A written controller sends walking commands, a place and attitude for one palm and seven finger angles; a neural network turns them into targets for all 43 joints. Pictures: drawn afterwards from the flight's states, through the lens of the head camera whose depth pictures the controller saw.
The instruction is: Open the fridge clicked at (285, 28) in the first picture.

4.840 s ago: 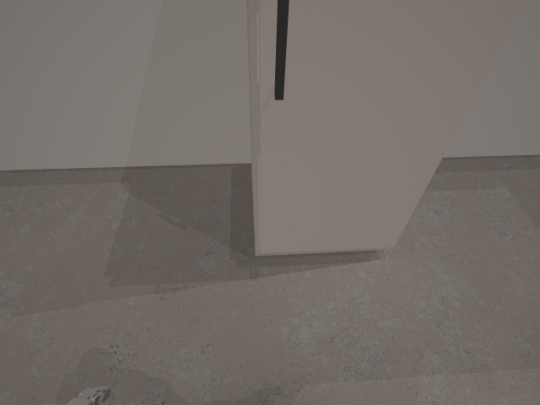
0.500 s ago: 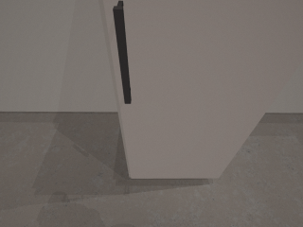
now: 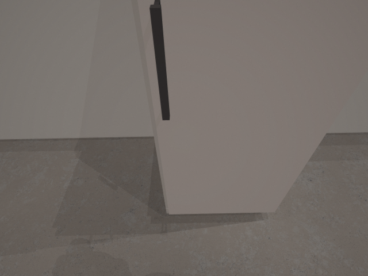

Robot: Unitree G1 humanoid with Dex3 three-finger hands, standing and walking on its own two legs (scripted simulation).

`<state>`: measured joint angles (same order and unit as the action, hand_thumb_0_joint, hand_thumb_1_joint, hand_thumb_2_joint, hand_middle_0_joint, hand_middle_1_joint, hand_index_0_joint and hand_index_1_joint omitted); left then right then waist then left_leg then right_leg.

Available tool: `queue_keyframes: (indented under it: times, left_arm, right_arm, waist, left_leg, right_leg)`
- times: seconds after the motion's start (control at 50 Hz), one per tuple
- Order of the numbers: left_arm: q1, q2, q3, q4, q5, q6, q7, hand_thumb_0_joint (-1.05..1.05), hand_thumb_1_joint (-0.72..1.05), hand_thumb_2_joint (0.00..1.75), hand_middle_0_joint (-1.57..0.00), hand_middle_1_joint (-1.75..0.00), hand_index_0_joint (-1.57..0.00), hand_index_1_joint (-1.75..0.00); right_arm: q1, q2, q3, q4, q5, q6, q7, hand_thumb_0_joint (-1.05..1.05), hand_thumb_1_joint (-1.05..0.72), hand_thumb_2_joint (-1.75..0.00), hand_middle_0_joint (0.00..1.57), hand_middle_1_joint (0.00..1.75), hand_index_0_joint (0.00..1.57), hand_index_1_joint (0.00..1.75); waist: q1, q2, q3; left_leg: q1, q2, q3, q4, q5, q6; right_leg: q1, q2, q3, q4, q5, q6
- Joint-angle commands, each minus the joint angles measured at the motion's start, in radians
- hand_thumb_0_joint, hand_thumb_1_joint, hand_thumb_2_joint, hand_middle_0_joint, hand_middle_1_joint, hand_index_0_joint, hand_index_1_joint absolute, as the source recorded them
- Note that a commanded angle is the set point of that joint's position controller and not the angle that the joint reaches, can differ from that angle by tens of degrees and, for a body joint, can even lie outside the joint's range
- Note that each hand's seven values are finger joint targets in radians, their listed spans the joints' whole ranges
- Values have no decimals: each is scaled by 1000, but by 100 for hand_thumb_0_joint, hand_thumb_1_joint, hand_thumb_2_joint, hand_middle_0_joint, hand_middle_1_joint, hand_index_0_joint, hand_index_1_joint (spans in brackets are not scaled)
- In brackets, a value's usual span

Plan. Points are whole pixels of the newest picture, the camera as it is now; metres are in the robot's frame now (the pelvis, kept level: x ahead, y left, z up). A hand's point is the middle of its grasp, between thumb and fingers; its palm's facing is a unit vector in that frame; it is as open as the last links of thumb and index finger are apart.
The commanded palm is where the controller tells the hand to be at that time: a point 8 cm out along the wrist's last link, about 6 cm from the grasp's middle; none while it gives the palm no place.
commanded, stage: look again from close up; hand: left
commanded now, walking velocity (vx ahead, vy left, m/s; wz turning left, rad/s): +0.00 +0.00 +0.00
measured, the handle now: (162, 68) +0.52 +0.09 +0.21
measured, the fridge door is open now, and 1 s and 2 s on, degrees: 0 0 0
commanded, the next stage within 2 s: raise the hand to about handle height in 0.68 s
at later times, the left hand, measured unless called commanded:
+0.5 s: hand out of the picture +0.01 +0.16 -0.17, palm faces +0.02 -0.98 -0.18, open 7.3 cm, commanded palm none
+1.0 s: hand (115, 220) +0.23 +0.17 +0.02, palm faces +0.24 -0.96 -0.12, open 7.6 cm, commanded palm +0.13 +0.22 -0.03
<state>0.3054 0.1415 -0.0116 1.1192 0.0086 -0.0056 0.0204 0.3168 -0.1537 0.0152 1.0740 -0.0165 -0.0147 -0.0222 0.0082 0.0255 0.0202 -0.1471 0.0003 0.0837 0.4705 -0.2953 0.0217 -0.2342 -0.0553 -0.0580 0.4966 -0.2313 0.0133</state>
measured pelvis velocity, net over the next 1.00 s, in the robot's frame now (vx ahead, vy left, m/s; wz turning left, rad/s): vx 0.01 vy -0.02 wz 0.02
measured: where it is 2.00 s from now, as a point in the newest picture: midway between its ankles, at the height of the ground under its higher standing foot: outside the picture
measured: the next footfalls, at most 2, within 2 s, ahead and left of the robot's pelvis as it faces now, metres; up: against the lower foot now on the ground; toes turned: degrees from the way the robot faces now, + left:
none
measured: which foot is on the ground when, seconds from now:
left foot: down 0.00-1.00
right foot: down 0.00-1.00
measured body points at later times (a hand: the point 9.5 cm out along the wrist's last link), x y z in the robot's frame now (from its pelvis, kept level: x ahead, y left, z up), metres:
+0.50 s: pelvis +0.02 -0.01 +0.00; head +0.03 -0.02 +0.45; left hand +0.01 +0.21 -0.16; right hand +0.00 -0.22 -0.16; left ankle -0.02 +0.10 -0.74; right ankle +0.02 -0.13 -0.74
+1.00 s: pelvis +0.01 -0.02 -0.01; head +0.01 -0.04 +0.44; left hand +0.21 +0.22 +0.03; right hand +0.14 -0.27 -0.12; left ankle -0.02 +0.10 -0.74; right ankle +0.02 -0.13 -0.74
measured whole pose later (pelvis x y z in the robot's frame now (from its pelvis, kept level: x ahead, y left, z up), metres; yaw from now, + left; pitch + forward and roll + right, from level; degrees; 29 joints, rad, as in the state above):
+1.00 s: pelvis +0.01 -0.02 -0.01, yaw +1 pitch +2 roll +1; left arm 0.37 0.15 0.06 0.08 -0.15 -0.18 0.07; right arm 0.27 -0.24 -0.03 0.79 0.03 -0.27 -0.07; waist -0.01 0.05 -0.07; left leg -0.26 0.02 0.05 0.58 -0.35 0.00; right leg -0.34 -0.05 -0.09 0.61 -0.31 -0.01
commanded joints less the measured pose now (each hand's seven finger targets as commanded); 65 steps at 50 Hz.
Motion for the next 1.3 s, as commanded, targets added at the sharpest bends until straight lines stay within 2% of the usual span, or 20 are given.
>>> queue_keyframes:
  times: [0.0, 0.26, 0.74, 0.76, 0.78, 0.8, 0.82, 0.84, 0.86, 0.88, 0.9, 0.92, 0.94, 0.98, 1.02, 1.04, 1.12, 1.2, 1.24, 1.28]
  left_arm:
    - [45, 95, 13, -28, 4, -13, 9, 0, 90, 90, -20, -30, -20, -30]
    - [32, 96, 21, -23, 3, -21, 12, 0, 90, 90, -20, -30, -20, -30]
    - [17, 111, 27, -20, 5, -24, 12, 0, 90, 90, -20, -30, -20, -30]
    - [121, 137, 31, 26, 8, -34, 56, 0, 90, 90, -20, -30, -20, -30]
    - [-673, 333, 107, -1567, -200, -258, 49, 0, 88, 89, -20, -32, -20, -32]
    - [-214, 255, 118, -1297, -106, -187, 99, 0, 85, 88, -20, -33, -20, -33]
    - [-76, 100, 43, -1045, -108, -136, 133, 0, 83, 87, -21, -34, -21, -34]
    - [130, -37, -35, -960, -126, -34, 138, 0, 81, 86, -21, -36, -21, -36]
    - [-41, -23, -71, -1256, -159, -60, 114, 0, 78, 85, -21, -37, -21, -37]
    - [-52, 83, 39, -1300, -152, -116, 107, 0, 76, 84, -21, -39, -21, -39]
    - [3, 87, 58, -1272, -142, -161, 96, 0, 74, 83, -21, -40, -21, -40]
    - [102, 60, 82, -1176, -149, -195, 74, 0, 71, 82, -21, -42, -21, -42]
    - [249, 44, 112, -1056, -154, -227, 29, 0, 69, 81, -22, -43, -22, -43]
    - [400, 25, 162, -974, -201, -354, -86, 0, 64, 79, -22, -47, -22, -47]
    - [402, 73, 232, -1001, -261, -485, -226, 0, 60, 77, -22, -50, -22, -50]
    - [420, 129, 301, -973, -275, -504, -282, 0, 57, 76, -22, -51, -22, -51]
    - [256, 191, 306, -1293, -284, -434, -307, 0, 48, 72, -23, -57, -23, -57]
    - [31, 197, 308, -1544, -285, -489, -213, 0, 39, 68, -24, -63, -24, -63]
    - [-100, 180, 240, -1606, -279, -543, -203, 0, 34, 66, -24, -66, -24, -66]
    - [-115, 152, 177, -1564, -276, -571, -234, 0, 29, 64, -24, -69, -24, -69]
  right_arm:
    - [53, -101, -15, -30, -1, -22, -4, 0, -90, -90, 20, 30, 20, 30]
    - [75, -74, -14, 17, 3, -29, -9, 0, -90, -90, 20, 30, 20, 30]
    - [28, -83, -22, 36, 2, -25, -17, 0, -90, -90, 20, 30, 20, 30]
    - [-82, -128, -38, -32, 17, -23, -7, 0, -90, -90, 20, 30, 20, 30]
    - [-55, -277, -42, -381, 68, -182, -50, 0, -90, -90, 20, 30, 20, 30]
    - [-141, -177, -27, -331, 46, -265, -84, 0, -90, -90, 20, 30, 20, 30]
    - [-101, -176, -42, -231, 45, -276, -89, 0, -90, -90, 20, 30, 20, 30]
    - [-63, -148, -52, -278, 77, -277, -73, 0, -90, -90, 20, 30, 20, 30]
    - [-110, -176, -47, -376, 85, -298, -67, 0, -90, -90, 20, 30, 20, 30]
    - [-124, -211, -69, -390, 61, -322, -75, 0, -90, -90, 20, 30, 20, 30]
    - [-124, -211, -76, -413, 48, -336, -75, 0, -90, -90, 20, 30, 20, 30]
    - [-123, -202, -79, -438, 37, -340, -70, 0, -90, -90, 20, 30, 20, 30]
    - [-139, -195, -88, -466, 40, -336, -55, 0, -90, -90, 20, 30, 20, 30]
    - [-160, -190, -100, -510, 34, -322, -23, 0, -90, -90, 20, 30, 20, 30]
    - [-194, -209, -110, -571, 32, -306, 2, 0, -90, -90, 20, 30, 20, 30]
    - [-195, -222, -118, -605, 35, -291, 11, 0, -90, -90, 20, 30, 20, 30]
    - [-240, -203, -97, -735, 50, -253, -2, 0, -90, -90, 20, 30, 20, 30]
    - [-132, -179, -83, -719, 35, -260, -20, 0, -90, -90, 20, 30, 20, 30]
    - [-105, -191, -64, -686, 25, -276, -27, 0, -90, -90, 20, 30, 20, 30]
    - [-100, -201, -55, -653, 36, -298, -38, 0, -90, -90, 20, 30, 20, 30]
  waist:
    - [3, -20, 107]
    - [-1, -31, 51]
    - [-3, -28, 28]
    - [39, -95, 24]
    - [-85, 123, -473]
    - [11, 269, -427]
    - [-24, 211, -315]
    - [-22, 128, -195]
    - [-34, 52, -84]
    - [-40, -32, -115]
    - [-43, -118, -69]
    - [-23, -238, -21]
    - [23, -255, 29]
    - [61, -340, 6]
    - [66, -296, -44]
    - [80, -217, -67]
    - [84, 54, -226]
    - [8, 78, -297]
    - [-51, 47, -253]
    - [-73, 60, -200]
  left_leg:
    - [-164, 111, -137, -197, -57, 20]
    - [-87, 104, -97, -138, 140, 14]
    - [-19, 115, -78, -117, 234, 3]
    - [-86, 130, -31, 108, 259, -29]
    - [131, 9, -63, -41, 370, -1]
    - [161, 29, -37, -57, 540, 7]
    - [86, 45, -37, -32, 458, -18]
    - [-11, 47, -72, -47, 379, -21]
    - [-49, 46, -89, -48, 302, -13]
    - [-59, 33, -80, -14, 254, -10]
    - [-111, 20, -76, 15, 205, -4]
    - [-184, 14, -82, 41, 169, -2]
    - [-247, 8, -79, 60, 142, -10]
    - [-364, -7, -60, 137, 99, -28]
    - [-434, -26, -38, 213, 63, -38]
    - [-433, -36, -27, 240, 74, -38]
    - [-405, -48, 15, 266, 99, -14]
    - [-328, -17, -46, 296, 131, -4]
    - [-315, -6, -73, 318, 114, 2]
    - [-306, 3, -88, 311, 58, 3]
  right_leg:
    - [20, -38, 67, -73, -15, -40]
    - [48, -57, 72, -68, 113, -44]
    - [64, -62, 79, -75, 238, -52]
    - [71, -124, 139, -68, 647, -29]
    - [192, -25, 82, 18, 492, -52]
    - [163, 24, 59, 40, 297, -71]
    - [84, 21, 6, 18, 196, -51]
    - [29, 14, -13, 0, 138, -37]
    - [0, 20, -11, -9, 138, -33]
    - [-24, 23, -20, -14, 97, -30]
    - [-82, 31, -31, -14, 42, -25]
    - [-129, 36, -43, 2, -2, -18]
    - [-148, 36, -38, 21, -32, -20]
    - [-168, 39, -27, 104, -20, -17]
    - [-158, 27, 10, 160, 30, -21]
    - [-129, 15, 33, 181, 62, -35]
    - [-107, 12, 53, 209, 71, -37]
    - [-157, 37, 45, 222, 87, -25]
    - [-229, 50, 37, 231, 73, -26]
    - [-270, 52, 32, 212, 2, -31]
